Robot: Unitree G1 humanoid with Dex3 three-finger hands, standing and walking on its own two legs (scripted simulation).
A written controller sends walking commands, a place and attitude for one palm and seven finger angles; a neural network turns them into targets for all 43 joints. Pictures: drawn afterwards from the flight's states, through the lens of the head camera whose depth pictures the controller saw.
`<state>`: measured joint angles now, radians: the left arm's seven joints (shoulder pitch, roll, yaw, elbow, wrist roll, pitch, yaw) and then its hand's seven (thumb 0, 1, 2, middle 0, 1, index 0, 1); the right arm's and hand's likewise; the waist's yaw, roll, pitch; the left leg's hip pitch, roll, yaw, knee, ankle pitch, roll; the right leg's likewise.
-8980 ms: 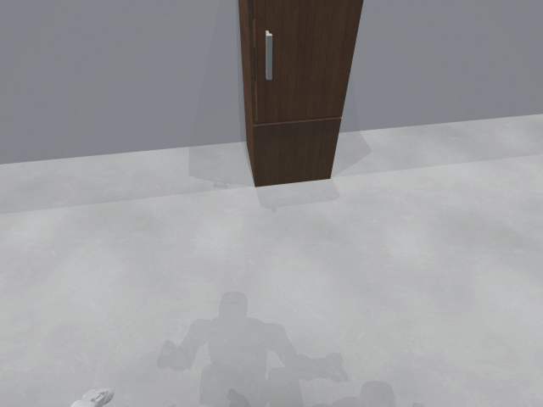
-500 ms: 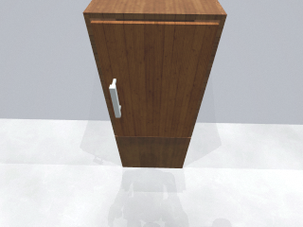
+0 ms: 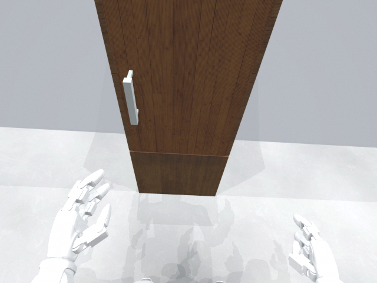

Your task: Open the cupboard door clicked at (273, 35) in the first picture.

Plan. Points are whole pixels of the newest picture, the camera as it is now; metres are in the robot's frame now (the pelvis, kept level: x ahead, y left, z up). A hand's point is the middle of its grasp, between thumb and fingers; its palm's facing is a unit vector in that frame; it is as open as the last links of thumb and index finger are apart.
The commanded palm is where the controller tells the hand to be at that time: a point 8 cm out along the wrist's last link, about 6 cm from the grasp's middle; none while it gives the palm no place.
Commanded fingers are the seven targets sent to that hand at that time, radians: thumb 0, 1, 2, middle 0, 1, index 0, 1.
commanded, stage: raise the hand with hooked fingers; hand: left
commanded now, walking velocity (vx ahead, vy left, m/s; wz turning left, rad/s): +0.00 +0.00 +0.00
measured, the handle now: (132, 98) +0.61 +0.19 +0.01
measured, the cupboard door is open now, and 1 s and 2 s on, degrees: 0 0 0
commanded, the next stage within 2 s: move the hooked fingers beside the handle in 1.76 s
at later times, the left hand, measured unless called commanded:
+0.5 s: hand (81, 233) +0.22 +0.22 +0.00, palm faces +0.01 -1.00 -0.02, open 11.1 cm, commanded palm +0.18 +0.28 +0.00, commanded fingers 0.00 -0.10 0.47 -0.27 -0.94 -0.27 -0.94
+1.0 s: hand (45, 218) +0.24 +0.29 +0.01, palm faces +0.04 -1.00 -0.06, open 13.7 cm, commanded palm +0.22 +0.34 +0.02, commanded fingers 0.00 -0.50 0.30 -0.30 -1.20 -0.30 -1.20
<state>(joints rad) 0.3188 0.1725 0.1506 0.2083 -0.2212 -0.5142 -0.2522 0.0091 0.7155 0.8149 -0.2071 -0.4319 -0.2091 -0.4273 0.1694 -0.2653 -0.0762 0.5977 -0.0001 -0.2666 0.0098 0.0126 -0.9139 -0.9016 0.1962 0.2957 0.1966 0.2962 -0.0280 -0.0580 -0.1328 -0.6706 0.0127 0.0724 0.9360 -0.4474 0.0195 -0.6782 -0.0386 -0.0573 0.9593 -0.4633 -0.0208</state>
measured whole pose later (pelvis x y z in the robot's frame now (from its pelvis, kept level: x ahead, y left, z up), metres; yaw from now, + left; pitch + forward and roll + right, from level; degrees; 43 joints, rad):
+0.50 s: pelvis -0.03 -0.02 -0.04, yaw +0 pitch +15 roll -1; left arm 0.25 0.32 0.34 0.16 -0.38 -0.27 -0.41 0.01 0.12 0.57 -0.26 -0.80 -0.26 -0.80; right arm 0.28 -0.20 0.02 0.57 0.03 -0.20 -0.06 0.01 -0.90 -0.90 0.20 0.30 0.20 0.30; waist -0.03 0.03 -0.12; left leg -0.94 0.06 0.01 1.18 -0.50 -0.01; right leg -0.91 0.00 -0.12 1.15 -0.50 -0.05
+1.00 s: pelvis -0.02 +0.03 -0.03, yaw +1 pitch +15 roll -4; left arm 0.13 0.38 0.36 0.26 -0.34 -0.35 -0.42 -0.01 -0.43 0.33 -0.29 -1.16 -0.29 -1.15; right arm 0.24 -0.25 0.04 0.51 0.03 -0.23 -0.04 0.01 -0.90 -0.90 0.20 0.30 0.20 0.30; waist -0.01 0.01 -0.14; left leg -0.91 0.02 0.02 1.14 -0.50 0.06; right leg -0.85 -0.03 -0.10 1.06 -0.48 0.01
